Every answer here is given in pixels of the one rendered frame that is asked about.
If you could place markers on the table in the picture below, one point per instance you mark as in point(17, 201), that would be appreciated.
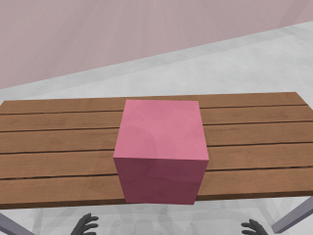
point(58, 153)

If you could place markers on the carton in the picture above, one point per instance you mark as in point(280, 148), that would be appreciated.
point(160, 153)

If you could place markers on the left robot hand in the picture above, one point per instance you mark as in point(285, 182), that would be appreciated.
point(80, 227)

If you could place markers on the right robot hand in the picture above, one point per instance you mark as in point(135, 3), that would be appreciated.
point(254, 225)

